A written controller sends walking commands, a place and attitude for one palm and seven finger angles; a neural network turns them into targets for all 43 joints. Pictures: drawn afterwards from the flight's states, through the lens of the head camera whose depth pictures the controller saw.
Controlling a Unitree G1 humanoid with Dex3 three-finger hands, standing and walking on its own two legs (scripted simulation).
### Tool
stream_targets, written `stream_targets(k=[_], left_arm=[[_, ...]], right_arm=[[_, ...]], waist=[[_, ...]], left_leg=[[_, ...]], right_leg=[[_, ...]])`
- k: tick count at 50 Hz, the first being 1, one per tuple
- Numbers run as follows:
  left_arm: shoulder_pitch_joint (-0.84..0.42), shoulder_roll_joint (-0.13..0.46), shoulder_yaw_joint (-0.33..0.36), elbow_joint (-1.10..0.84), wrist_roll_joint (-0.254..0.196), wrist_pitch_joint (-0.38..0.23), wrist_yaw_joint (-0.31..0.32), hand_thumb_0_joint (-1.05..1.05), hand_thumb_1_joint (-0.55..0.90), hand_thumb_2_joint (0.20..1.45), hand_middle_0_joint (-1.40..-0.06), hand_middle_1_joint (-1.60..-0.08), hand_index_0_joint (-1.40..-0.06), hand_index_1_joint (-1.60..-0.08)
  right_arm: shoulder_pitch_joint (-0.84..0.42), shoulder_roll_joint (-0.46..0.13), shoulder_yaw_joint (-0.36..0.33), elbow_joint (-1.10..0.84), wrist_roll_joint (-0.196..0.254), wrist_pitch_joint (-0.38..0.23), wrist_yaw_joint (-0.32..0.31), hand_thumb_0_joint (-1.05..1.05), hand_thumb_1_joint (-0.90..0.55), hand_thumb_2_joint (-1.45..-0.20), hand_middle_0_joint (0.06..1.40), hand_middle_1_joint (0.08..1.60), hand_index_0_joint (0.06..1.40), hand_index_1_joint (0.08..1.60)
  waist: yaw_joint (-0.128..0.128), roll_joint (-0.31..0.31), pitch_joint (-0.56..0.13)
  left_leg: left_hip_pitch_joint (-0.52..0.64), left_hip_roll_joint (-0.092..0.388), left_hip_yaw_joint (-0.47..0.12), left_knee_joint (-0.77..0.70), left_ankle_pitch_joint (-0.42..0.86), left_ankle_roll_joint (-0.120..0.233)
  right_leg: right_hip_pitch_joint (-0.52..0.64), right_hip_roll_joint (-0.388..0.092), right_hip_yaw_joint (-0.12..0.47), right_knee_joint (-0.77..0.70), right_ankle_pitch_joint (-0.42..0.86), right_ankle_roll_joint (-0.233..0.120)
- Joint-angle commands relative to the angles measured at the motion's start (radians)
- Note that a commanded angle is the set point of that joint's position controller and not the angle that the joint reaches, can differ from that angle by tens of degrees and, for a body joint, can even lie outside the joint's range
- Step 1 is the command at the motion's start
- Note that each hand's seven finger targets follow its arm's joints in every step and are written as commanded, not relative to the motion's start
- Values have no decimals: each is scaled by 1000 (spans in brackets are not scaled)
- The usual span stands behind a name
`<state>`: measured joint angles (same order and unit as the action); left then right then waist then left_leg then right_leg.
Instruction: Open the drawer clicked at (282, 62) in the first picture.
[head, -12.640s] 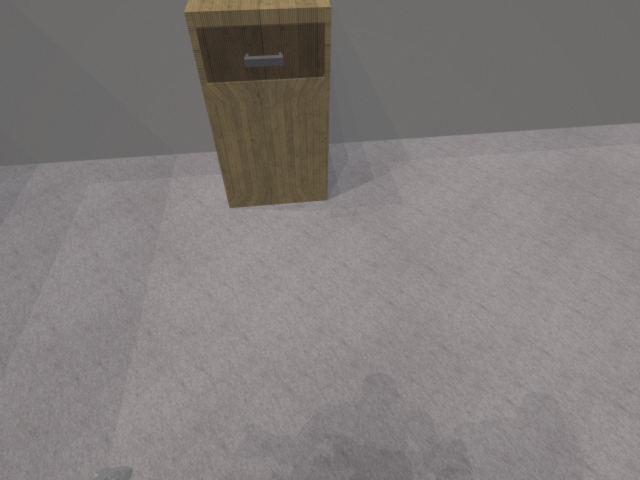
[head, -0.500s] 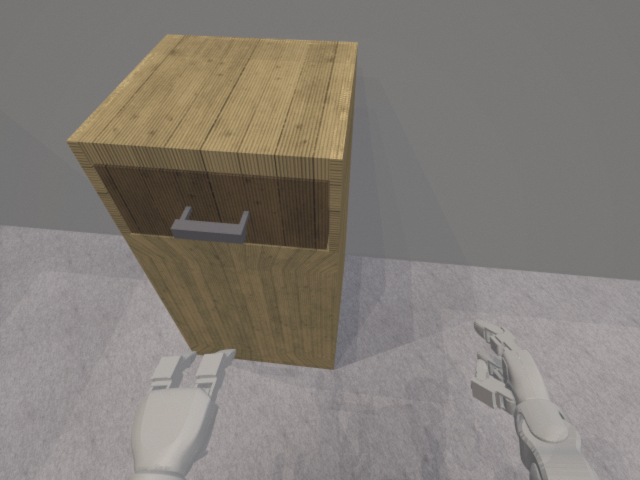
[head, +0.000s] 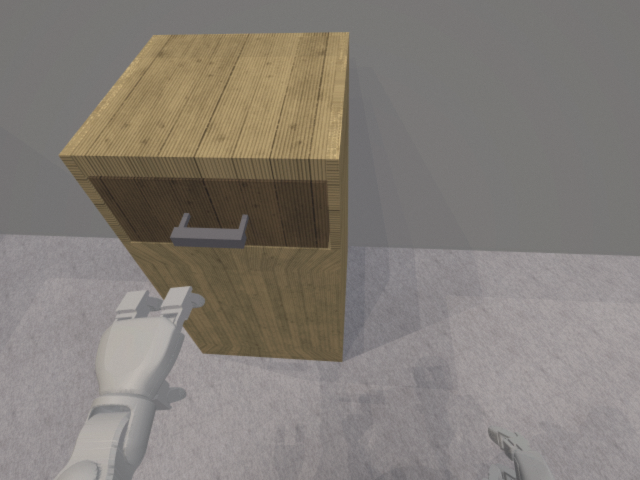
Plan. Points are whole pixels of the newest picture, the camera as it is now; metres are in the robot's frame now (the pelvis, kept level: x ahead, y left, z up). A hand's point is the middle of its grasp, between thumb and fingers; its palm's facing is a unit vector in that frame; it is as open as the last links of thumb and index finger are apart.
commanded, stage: raise the hand with hooked fingers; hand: left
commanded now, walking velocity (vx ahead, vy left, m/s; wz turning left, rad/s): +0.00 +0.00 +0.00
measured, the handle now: (212, 228) +0.52 +0.27 -0.06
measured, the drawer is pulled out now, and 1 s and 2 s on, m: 0.00 0.00 0.00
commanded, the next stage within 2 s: move the hooked fingers above the handle in 0.90 s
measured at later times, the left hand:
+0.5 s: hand (131, 294) +0.30 +0.26 +0.08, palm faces +0.03 -0.08 -1.00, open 13.8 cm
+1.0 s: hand (130, 285) +0.31 +0.27 +0.08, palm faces +0.04 -0.08 -1.00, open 13.8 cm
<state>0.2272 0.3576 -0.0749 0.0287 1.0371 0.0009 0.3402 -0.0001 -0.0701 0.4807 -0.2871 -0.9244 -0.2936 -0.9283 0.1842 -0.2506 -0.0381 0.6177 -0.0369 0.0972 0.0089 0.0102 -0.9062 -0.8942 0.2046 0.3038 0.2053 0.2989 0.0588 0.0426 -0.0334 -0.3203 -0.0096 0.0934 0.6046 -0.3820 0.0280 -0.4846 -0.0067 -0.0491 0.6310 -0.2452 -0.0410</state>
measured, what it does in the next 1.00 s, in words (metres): stands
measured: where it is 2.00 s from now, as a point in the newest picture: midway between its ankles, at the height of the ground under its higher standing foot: outside the picture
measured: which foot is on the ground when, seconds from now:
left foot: down 0.00-1.00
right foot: down 0.00-1.00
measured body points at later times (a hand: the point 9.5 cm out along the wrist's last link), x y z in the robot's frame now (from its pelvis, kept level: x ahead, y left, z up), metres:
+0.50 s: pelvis +0.00 +0.01 +0.01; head +0.02 -0.01 +0.46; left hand +0.29 +0.27 +0.13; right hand +0.22 -0.18 -0.09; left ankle -0.05 +0.10 -0.72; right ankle +0.05 -0.09 -0.72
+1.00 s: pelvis +0.01 +0.02 +0.02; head +0.04 -0.01 +0.46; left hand +0.30 +0.27 +0.14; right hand +0.19 -0.21 -0.10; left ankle -0.05 +0.10 -0.72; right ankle +0.05 -0.09 -0.72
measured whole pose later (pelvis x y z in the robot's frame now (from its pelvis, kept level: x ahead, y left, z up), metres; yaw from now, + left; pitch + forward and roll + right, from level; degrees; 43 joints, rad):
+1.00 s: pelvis +0.01 +0.02 +0.02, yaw +2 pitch +4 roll +0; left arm -0.08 0.46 -0.05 0.11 0.95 -0.02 0.12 0.00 -0.49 0.30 -0.32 -1.20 -0.32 -1.21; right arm 0.16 -0.25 -0.02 0.63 0.01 0.11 0.00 0.01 -0.91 -0.89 0.20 0.30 0.20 0.30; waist 0.08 0.07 -0.01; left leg -0.19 -0.04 0.06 0.43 -0.30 0.05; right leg -0.34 -0.03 -0.07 0.45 -0.17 -0.01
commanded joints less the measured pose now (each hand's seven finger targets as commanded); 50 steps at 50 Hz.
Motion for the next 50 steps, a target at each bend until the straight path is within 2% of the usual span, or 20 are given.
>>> stream_targets(k=[1, 4, 7, 10, 12, 14, 16, 20, 22, 23, 24, 26, 28, 29, 31, 35, 39, 44, 48, 50], left_arm=[[-205, 152, 102, -210, -11, 9, 42, 0, -290, 390, -285, -1065, -285, -1065], [-254, 151, 83, -201, -19, 32, 7, 0, -360, 360, -290, -1110, -290, -1110], [-293, 175, 84, -198, -21, 45, -33, 0, -430, 330, -295, -1155, -295, -1155], [-355, 186, 83, -157, -27, 61, -71, 0, -500, 300, -300, -1200, -300, -1200], [-403, 204, 89, -153, -26, 63, -94, 0, -500, 300, -300, -1200, -300, -1200], [-460, 226, 99, -161, -24, 58, -111, 0, -500, 300, -300, -1200, -300, -1200], [-493, 230, 95, -151, -31, 50, -132, 0, -500, 300, -300, -1200, -300, -1200], [-570, 242, 93, -106, -51, 38, -176, 0, -500, 300, -300, -1200, -300, -1200], [-626, 274, 106, -128, -52, 21, -192, 0, -500, 300, -300, -1200, -300, -1200], [-639, 285, 114, -115, -58, 18, -198, 0, -500, 300, -300, -1200, -300, -1200], [-650, 283, 108, -111, -59, 11, -205, 0, -500, 300, -300, -1200, -300, -1200], [-622, 286, 117, -96, -69, -1, -219, 0, -500, 300, -300, -1200, -300, -1200], [-569, 272, 121, -82, -83, -8, -235, 0, -500, 300, -300, -1200, -300, -1200], [-551, 259, 109, -69, -89, -11, -243, 0, -500, 300, -300, -1200, -300, -1200], [-545, 273, 125, -92, -95, -27, -246, 0, -500, 300, -300, -1200, -300, -1200], [-558, 293, 149, -130, -91, -56, -225, 0, -500, 300, -300, -1200, -300, -1200], [-587, 320, 175, -175, -80, -73, -180, 0, -500, 300, -300, -1200, -300, -1200], [-575, 303, 161, -139, -83, -51, -155, 0, -500, 300, -300, -1200, -300, -1200], [-563, 290, 141, -122, -86, -27, -171, 0, -500, 300, -300, -1200, -300, -1200], [-562, 291, 134, -126, -84, -26, -181, 0, -500, 300, -300, -1200, -300, -1200]], right_arm=[[-176, -90, -29, -181, 15, -62, -8, 0, -900, -900, 200, 300, 200, 300], [-181, -94, -27, -179, 22, -59, -10, 0, -900, -900, 200, 300, 200, 300], [-180, -97, -23, -177, 26, -54, -14, 0, -900, -900, 200, 300, 200, 300], [-185, -95, -10, -175, 33, -44, -20, 0, -900, -900, 200, 300, 200, 300], [-186, -94, -6, -175, 34, -40, -24, 0, -900, -900, 200, 300, 200, 300], [-184, -92, -1, -174, 33, -38, -27, 0, -900, -900, 200, 300, 200, 300], [-183, -90, 2, -170, 34, -37, -28, 0, -900, -900, 200, 300, 200, 300], [-174, -90, 8, -160, 38, -33, -33, 0, -900, -900, 200, 300, 200, 300], [-174, -93, 9, -160, 36, -35, -35, 0, -900, -900, 200, 300, 200, 300], [-177, -93, 12, -159, 38, -35, -37, 0, -900, -900, 200, 300, 200, 300], [-168, -92, 13, -154, 39, -35, -36, 0, -900, -900, 200, 300, 200, 300], [-157, -95, 7, -152, 38, -36, -33, 0, -900, -900, 200, 300, 200, 300], [-152, -99, 4, -155, 41, -32, -26, 0, -900, -900, 200, 300, 200, 300], [-146, -100, 5, -157, 41, -29, -23, 0, -900, -900, 200, 300, 200, 300], [-145, -108, -1, -161, 40, -26, -19, 0, -900, -900, 200, 300, 200, 300], [-135, -110, -7, -164, 39, -27, -15, 0, -900, -900, 200, 300, 200, 300], [-129, -111, -13, -155, 39, -32, -14, 0, -900, -900, 200, 300, 200, 300], [-125, -112, -18, -144, 45, -31, -15, 0, -900, -900, 200, 300, 200, 300], [-135, -116, -16, -148, 49, -29, -15, 0, -900, -900, 200, 300, 200, 300], [-136, -114, -14, -147, 47, -26, -17, 0, -900, -900, 200, 300, 200, 300]], waist=[[16, -20, -250], [18, -31, -217], [27, -27, -221], [25, -41, -161], [26, -48, -180], [28, -10, -189], [26, -7, -201], [14, -36, -174], [15, -7, -211], [12, 3, -206], [13, 20, -216], [20, 9, -229], [24, -6, -230], [23, -35, -202], [28, -49, -215], [31, -23, -230], [33, 27, -274], [27, 8, -264], [22, -17, -247], [22, -5, -252]], left_leg=[[-34, -15, -92, -105, 312, 0], [-15, -10, -96, -130, 314, -4], [13, -9, -92, -153, 340, -7], [6, -10, -88, -182, 310, -7], [21, -11, -85, -191, 311, -6], [37, -12, -87, -200, 334, -8], [55, -14, -87, -202, 361, -10], [55, -15, -82, -217, 342, -5], [75, -15, -90, -221, 373, -11], [76, -13, -91, -223, 358, -11], [85, -12, -93, -224, 379, -14], [94, -12, -96, -223, 439, -21], [94, -7, -99, -222, 470, -25], [78, -5, -97, -227, 468, -26], [72, -4, -97, -226, 481, -25], [78, -2, -105, -225, 477, -29], [103, -1, -115, -217, 510, -39], [102, 2, -110, -219, 518, -42], [95, 0, -106, -225, 492, -36], [98, -3, -101, -225, 482, -32]], right_leg=[[301, 5, 102, -73, 191, -19], [296, 6, 81, -87, 167, -18], [327, 6, 78, -105, 189, -18], [332, 9, 74, -132, 166, -18], [353, 9, 71, -142, 172, -16], [374, 10, 69, -145, 191, -19], [388, 9, 68, -155, 222, -18], [391, 9, 62, -181, 210, -13], [411, 8, 59, -180, 235, -16], [408, 9, 59, -186, 221, -15], [409, 7, 51, -184, 226, -17], [423, 9, 47, -184, 274, -18], [423, 13, 43, -183, 291, -19], [415, 11, 36, -184, 286, -17], [421, 11, 40, -182, 300, -16], [411, 9, 40, -178, 280, -18], [408, 9, 46, -170, 286, -21], [393, 9, 38, -169, 283, -19], [397, 11, 40, -179, 274, -18], [402, 9, 39, -180, 271, -17]])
